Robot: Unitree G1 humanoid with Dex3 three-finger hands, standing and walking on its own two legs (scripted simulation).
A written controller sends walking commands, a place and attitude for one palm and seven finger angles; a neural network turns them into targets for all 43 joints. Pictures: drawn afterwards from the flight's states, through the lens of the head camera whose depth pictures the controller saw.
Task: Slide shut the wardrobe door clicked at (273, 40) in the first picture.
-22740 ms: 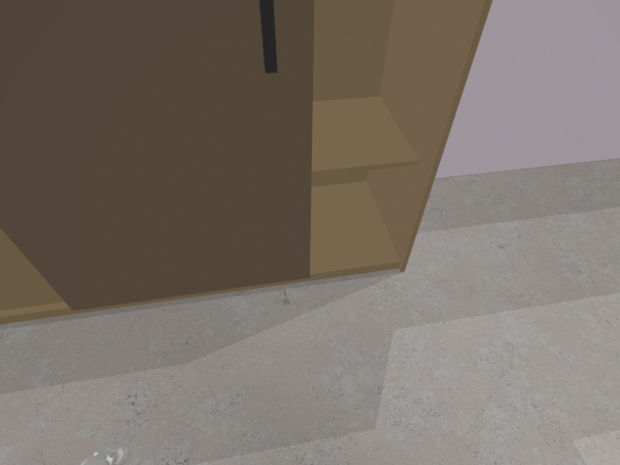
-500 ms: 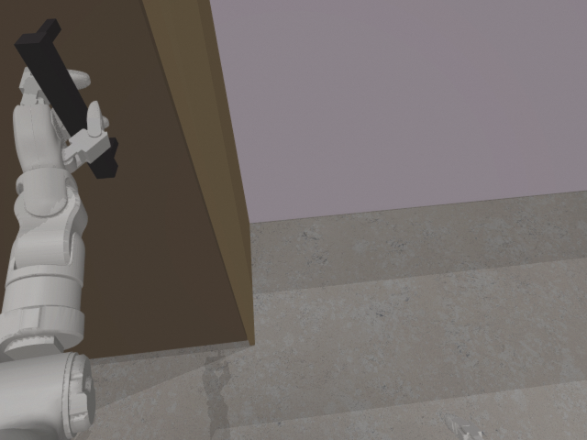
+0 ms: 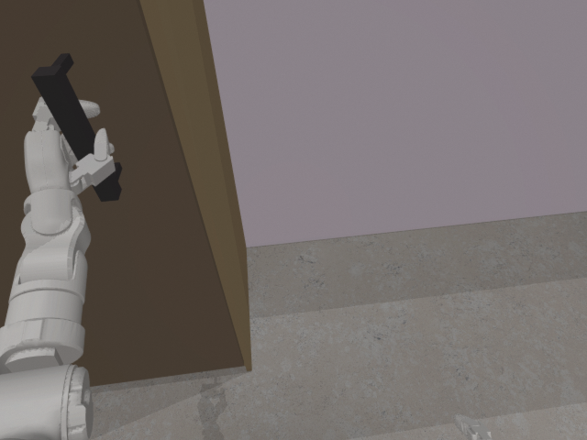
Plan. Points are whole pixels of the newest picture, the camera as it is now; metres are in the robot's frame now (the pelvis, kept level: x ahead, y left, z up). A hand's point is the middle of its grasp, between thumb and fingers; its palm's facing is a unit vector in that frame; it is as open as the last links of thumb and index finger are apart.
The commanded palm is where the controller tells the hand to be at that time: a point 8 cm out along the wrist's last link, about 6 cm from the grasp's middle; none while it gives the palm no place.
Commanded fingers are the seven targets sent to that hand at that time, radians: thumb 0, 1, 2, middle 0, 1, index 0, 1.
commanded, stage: loosen the grip on the handle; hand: left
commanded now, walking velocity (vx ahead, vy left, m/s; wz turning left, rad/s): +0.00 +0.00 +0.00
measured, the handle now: (88, 132) +0.45 +0.30 +0.22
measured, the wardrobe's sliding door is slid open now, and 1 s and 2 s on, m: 0.00 0.00 0.00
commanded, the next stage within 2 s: slip the hand off the handle in 0.58 s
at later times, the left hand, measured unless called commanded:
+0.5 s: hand (100, 159) +0.42 +0.28 +0.19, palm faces +0.41 -0.89 -0.20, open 13.6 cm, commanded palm +0.37 +0.31 +0.20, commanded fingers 0.00 -0.55 0.20 -0.25 -1.15 -0.25 -1.15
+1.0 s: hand (70, 167) +0.40 +0.32 +0.19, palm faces +0.47 -0.87 -0.18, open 14.5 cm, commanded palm +0.36 +0.36 +0.19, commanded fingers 0.00 -0.55 0.20 -0.25 -1.15 -0.25 -1.15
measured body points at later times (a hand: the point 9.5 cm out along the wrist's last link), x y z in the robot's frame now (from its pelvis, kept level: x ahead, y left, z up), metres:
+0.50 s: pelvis -0.02 +0.01 -0.01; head +0.01 +0.02 +0.44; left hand +0.39 +0.32 +0.20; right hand +0.08 -0.26 -0.11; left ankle +0.03 +0.09 -0.74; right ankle -0.01 -0.09 -0.74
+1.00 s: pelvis +0.01 +0.01 -0.01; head +0.02 +0.02 +0.44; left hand +0.37 +0.36 +0.20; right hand +0.16 -0.23 -0.10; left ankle +0.03 +0.09 -0.74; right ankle -0.01 -0.09 -0.74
